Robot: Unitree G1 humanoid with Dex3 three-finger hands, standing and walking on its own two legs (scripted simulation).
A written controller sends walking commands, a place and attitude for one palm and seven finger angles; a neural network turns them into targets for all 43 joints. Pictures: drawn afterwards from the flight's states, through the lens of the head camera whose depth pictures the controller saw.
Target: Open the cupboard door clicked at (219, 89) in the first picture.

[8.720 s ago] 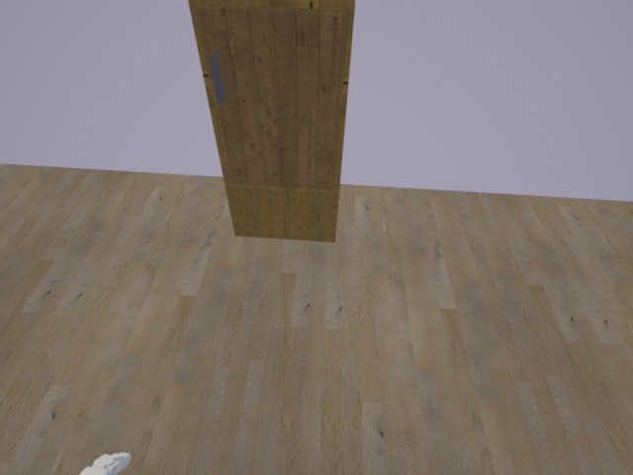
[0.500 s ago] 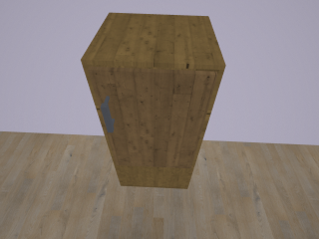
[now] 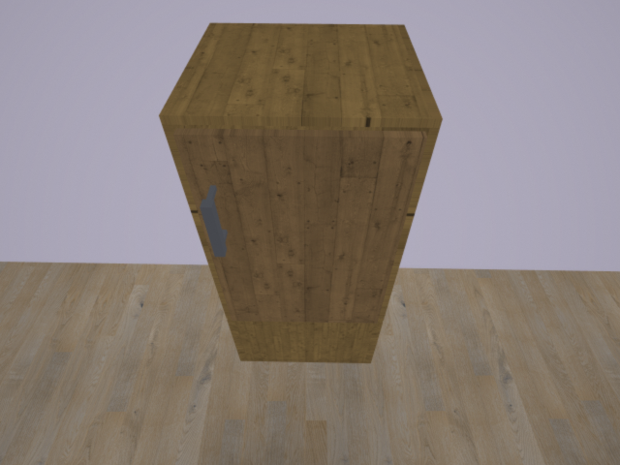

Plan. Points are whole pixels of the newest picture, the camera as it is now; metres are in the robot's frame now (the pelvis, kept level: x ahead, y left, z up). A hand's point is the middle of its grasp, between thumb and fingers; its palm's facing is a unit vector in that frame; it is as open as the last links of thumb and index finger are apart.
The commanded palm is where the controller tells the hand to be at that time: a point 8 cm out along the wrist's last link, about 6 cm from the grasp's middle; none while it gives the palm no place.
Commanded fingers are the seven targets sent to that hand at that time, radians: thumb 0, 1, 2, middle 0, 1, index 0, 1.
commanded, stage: look again from close up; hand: left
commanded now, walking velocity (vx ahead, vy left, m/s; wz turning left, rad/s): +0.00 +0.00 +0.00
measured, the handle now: (216, 222) +0.52 +0.20 -0.03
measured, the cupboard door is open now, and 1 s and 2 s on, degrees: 0 0 0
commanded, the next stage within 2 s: raise the hand with hooked fingers in 0.62 s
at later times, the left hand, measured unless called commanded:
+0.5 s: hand out of the picture +0.01 +0.17 -0.17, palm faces +0.02 -0.98 -0.19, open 7.3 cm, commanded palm none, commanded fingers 0.00 0.90 0.90 -0.20 -0.30 -0.20 -0.30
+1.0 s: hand (197, 372) +0.23 +0.16 +0.01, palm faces +0.12 -0.99 -0.06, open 7.8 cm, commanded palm +0.13 +0.23 -0.06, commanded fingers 0.00 0.55 0.75 -0.23 -0.53 -0.23 -0.53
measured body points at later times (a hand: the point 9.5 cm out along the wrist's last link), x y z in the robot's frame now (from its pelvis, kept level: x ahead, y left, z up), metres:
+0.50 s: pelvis +0.02 +0.00 +0.00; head +0.04 +0.00 +0.45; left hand +0.01 +0.22 -0.16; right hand +0.02 -0.22 -0.16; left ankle -0.01 +0.10 -0.73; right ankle -0.03 -0.10 -0.73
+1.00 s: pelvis -0.01 -0.02 -0.03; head +0.01 -0.03 +0.42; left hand +0.22 +0.21 +0.01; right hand +0.15 -0.28 -0.12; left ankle -0.01 +0.10 -0.73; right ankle -0.03 -0.10 -0.73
